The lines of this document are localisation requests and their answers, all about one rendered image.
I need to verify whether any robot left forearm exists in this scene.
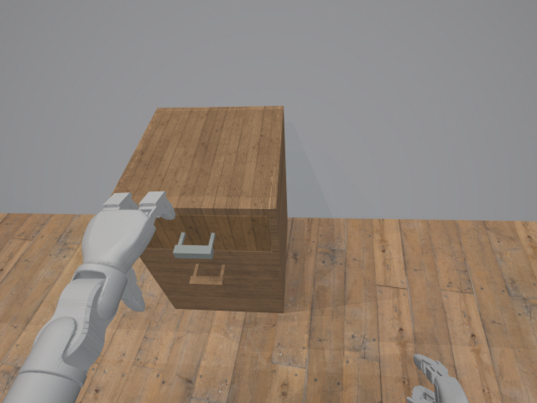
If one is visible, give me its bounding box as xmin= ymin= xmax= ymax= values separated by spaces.
xmin=3 ymin=263 xmax=128 ymax=403

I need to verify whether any handle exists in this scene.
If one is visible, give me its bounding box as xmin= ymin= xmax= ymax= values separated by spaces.
xmin=189 ymin=276 xmax=225 ymax=289
xmin=173 ymin=233 xmax=216 ymax=259

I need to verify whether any left robot hand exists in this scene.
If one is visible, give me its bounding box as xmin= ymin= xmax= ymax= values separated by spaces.
xmin=81 ymin=191 xmax=175 ymax=311

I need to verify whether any drawer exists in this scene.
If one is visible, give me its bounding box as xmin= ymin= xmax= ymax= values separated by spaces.
xmin=147 ymin=214 xmax=272 ymax=251

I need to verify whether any right robot hand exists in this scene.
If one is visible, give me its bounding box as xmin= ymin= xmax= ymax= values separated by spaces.
xmin=407 ymin=354 xmax=469 ymax=403

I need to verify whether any cabinet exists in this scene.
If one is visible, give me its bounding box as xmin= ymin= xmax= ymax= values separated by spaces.
xmin=112 ymin=106 xmax=288 ymax=313

